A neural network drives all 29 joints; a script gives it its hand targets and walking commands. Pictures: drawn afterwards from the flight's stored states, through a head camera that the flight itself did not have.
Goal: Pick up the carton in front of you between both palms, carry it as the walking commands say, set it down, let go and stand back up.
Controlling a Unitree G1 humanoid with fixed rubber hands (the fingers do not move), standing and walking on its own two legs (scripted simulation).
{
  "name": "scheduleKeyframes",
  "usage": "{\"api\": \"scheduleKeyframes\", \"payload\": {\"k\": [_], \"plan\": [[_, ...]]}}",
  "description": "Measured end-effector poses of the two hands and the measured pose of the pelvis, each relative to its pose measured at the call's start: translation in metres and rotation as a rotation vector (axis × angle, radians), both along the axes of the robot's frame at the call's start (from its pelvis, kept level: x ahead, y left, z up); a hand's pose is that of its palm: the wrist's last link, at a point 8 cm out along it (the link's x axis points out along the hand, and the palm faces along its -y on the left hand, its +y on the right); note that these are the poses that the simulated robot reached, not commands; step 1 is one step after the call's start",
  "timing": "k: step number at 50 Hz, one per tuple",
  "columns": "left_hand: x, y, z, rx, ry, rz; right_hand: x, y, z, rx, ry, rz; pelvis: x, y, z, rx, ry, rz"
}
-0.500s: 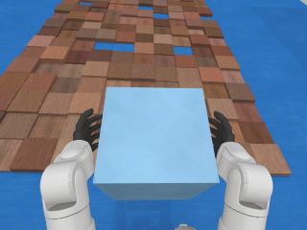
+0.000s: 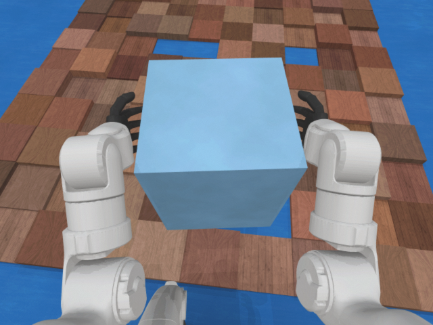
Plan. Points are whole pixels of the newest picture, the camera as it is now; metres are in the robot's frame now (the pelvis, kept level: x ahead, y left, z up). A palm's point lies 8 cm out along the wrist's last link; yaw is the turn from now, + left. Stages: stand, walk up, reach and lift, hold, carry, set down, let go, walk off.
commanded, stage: carry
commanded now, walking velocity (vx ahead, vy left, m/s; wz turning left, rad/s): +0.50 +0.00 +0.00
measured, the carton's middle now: (217, 154) +0.41 +0.02 +0.06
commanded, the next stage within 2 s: none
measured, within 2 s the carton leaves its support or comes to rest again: neither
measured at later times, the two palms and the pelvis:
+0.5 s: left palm out of the picture +0.76 +0.11 +0.18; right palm out of the picture +0.72 -0.18 +0.18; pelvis +0.36 +0.02 +0.03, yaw -2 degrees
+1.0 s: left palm out of the picture +1.09 +0.20 +0.18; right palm out of the picture +1.11 -0.10 +0.19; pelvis +0.72 +0.01 +0.01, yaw +0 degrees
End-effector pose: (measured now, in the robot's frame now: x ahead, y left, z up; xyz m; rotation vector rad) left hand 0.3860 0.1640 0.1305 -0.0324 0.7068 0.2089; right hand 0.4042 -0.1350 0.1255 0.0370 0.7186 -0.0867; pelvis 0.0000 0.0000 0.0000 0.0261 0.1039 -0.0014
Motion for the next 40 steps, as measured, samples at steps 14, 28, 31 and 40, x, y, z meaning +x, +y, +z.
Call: {"api": "scheduleKeyframes", "payload": {"k": [14,28,31,40], "plan": [[0.217,0.004,-0.001,-0.060,-0.038,-0.067,0.185,0.003,0.003,-0.026,-0.037,-0.097,0.207,0.030,0.006,0.024,0.000,-0.024],[0.417,-0.050,0.063,-0.010,-0.182,-0.131,0.374,-0.049,0.060,0.021,-0.178,-0.162,0.405,0.011,0.019,-0.028,-0.013,-0.037],[0.450,-0.039,0.060,0.011,-0.112,-0.089,0.424,-0.040,0.059,0.010,-0.109,-0.099,0.445,0.001,0.023,-0.021,-0.022,-0.031],[0.540,0.009,0.062,-0.014,-0.045,0.052,0.556,0.010,0.070,-0.004,-0.041,0.031,0.559,-0.011,0.042,0.009,-0.005,0.000]]}}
